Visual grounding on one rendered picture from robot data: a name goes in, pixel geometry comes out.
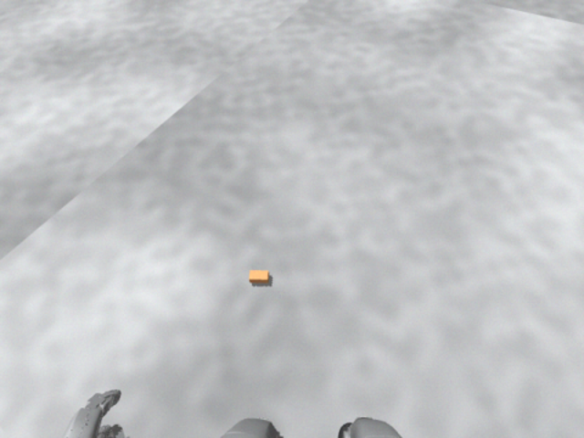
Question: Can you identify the left robot hand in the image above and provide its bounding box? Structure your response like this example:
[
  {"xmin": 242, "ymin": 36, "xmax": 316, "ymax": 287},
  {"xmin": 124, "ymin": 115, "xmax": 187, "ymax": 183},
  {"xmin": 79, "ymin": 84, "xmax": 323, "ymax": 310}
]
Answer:
[{"xmin": 63, "ymin": 390, "xmax": 130, "ymax": 438}]

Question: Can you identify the small box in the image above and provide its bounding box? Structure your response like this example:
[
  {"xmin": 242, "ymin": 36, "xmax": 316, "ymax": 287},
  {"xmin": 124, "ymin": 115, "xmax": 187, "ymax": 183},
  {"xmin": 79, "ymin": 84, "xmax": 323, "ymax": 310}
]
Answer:
[{"xmin": 249, "ymin": 270, "xmax": 269, "ymax": 283}]

